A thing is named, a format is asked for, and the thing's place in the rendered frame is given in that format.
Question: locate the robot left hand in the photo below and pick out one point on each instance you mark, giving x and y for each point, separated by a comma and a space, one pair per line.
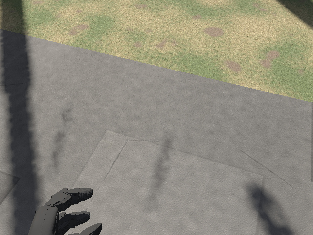
49, 221

